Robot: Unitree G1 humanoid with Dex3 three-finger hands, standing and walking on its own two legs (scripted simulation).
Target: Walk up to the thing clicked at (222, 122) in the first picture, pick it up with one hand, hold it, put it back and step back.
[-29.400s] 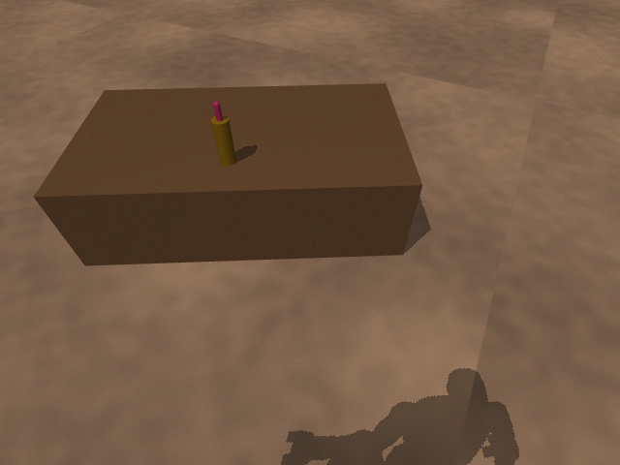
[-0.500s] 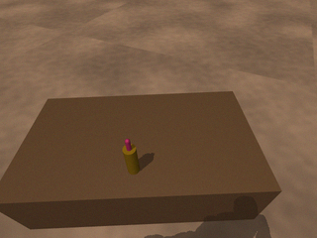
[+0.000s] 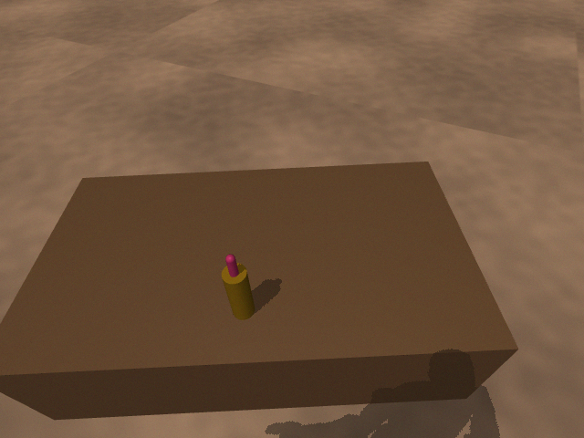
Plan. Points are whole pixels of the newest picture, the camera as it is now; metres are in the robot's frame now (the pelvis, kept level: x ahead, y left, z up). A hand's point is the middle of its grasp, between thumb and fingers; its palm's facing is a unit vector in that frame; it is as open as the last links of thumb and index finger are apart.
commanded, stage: stand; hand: left
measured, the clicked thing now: (237, 285) +0.53 +0.16 -0.27
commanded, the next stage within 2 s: none
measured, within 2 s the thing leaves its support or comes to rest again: neither
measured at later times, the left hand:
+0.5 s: hand out of the picture +0.09 +0.25 -0.15, palm faces -0.01 -0.93 -0.36, open 9.0 cm
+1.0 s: hand out of the picture +0.08 +0.24 -0.15, palm faces -0.02 -0.94 -0.35, open 7.3 cm
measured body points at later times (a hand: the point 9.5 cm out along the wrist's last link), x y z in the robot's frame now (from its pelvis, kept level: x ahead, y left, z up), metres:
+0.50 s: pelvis +0.02 -0.01 +0.00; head +0.03 -0.02 +0.45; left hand +0.09 +0.29 -0.13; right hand +0.09 -0.31 -0.14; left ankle +0.04 +0.14 -0.74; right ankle -0.03 -0.14 -0.74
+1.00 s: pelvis +0.01 -0.01 +0.00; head +0.02 -0.02 +0.45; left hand +0.08 +0.29 -0.13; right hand +0.08 -0.31 -0.14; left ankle +0.04 +0.14 -0.74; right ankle -0.03 -0.14 -0.75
